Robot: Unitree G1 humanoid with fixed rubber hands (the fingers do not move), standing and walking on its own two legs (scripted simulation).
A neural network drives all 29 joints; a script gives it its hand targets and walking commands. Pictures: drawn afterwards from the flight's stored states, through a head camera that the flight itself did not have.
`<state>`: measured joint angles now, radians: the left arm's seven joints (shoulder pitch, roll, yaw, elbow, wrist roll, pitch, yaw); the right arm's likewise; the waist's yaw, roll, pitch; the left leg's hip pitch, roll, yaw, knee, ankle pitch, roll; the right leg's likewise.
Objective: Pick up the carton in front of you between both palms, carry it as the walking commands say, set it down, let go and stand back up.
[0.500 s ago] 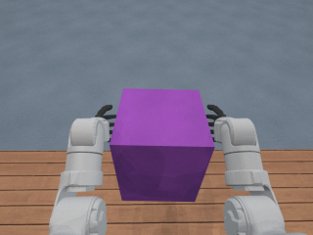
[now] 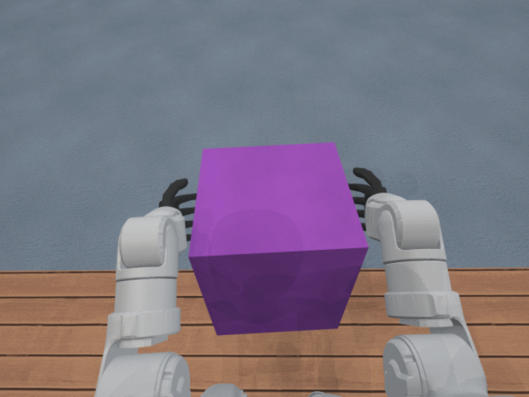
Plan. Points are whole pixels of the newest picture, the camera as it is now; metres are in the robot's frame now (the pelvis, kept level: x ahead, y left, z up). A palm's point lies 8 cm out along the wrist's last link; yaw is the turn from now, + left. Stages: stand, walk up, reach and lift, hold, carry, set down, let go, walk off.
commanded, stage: carry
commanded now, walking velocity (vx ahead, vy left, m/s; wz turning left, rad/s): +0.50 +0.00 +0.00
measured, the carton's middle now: (273, 242) +0.35 +0.01 +0.00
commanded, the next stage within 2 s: none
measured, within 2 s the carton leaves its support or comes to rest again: neither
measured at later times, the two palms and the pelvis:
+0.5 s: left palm (183, 92) +0.67 +0.19 +0.08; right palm (327, 91) +0.65 -0.11 +0.08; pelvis +0.31 +0.05 -0.03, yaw -2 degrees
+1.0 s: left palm (211, 43) +0.96 +0.16 +0.03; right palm (319, 39) +0.97 -0.14 +0.03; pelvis +0.62 +0.01 -0.07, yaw +0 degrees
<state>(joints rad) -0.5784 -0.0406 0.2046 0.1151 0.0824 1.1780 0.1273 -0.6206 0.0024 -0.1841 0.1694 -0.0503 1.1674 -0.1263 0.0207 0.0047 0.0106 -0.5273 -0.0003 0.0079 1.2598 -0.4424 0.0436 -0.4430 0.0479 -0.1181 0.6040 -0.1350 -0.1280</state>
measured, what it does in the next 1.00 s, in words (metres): goes down: left foot 0.03 m lower, then right foot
